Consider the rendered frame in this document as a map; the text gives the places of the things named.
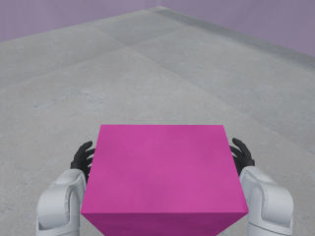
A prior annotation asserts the robot left forearm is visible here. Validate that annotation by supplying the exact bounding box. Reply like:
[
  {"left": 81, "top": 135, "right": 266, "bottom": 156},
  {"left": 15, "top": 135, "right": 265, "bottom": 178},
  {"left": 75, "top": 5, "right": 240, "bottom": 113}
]
[{"left": 35, "top": 168, "right": 87, "bottom": 236}]

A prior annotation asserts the robot right forearm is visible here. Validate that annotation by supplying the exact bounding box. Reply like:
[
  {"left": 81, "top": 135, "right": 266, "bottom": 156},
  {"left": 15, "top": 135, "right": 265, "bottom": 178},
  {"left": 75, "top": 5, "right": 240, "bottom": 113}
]
[{"left": 239, "top": 165, "right": 294, "bottom": 236}]

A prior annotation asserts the carton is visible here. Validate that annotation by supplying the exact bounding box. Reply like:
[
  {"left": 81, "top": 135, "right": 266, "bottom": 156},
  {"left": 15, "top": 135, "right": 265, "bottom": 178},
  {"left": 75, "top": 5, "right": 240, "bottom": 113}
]
[{"left": 80, "top": 124, "right": 249, "bottom": 236}]

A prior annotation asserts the robot left hand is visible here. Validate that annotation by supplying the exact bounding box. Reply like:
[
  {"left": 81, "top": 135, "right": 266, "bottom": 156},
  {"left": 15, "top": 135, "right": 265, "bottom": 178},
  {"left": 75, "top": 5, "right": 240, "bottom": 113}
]
[{"left": 70, "top": 141, "right": 95, "bottom": 184}]

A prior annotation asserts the robot right hand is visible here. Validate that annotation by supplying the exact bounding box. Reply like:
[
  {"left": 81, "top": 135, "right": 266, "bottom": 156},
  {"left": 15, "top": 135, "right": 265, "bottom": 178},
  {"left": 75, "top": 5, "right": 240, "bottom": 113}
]
[{"left": 229, "top": 138, "right": 255, "bottom": 177}]

